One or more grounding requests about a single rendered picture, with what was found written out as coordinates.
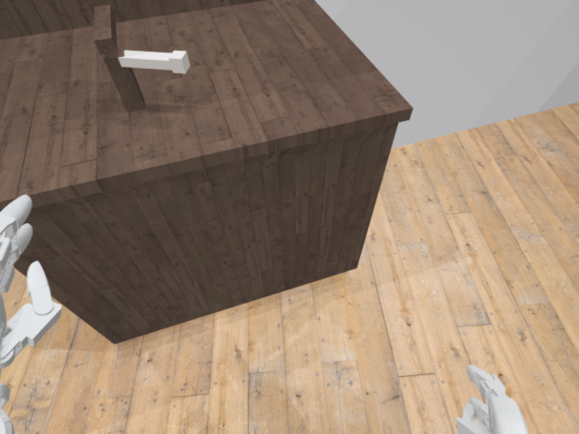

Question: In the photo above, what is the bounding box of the robot left hand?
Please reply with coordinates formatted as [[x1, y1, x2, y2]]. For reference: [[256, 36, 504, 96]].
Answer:
[[0, 194, 62, 377]]

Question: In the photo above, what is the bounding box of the counter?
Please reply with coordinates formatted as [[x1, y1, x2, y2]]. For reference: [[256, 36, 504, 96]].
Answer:
[[0, 0, 413, 344]]

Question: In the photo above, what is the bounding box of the tap lever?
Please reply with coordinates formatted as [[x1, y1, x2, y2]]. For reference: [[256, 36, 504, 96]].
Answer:
[[118, 50, 190, 74]]

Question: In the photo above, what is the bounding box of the robot right hand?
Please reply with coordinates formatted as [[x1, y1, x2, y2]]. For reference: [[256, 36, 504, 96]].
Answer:
[[456, 365, 529, 434]]

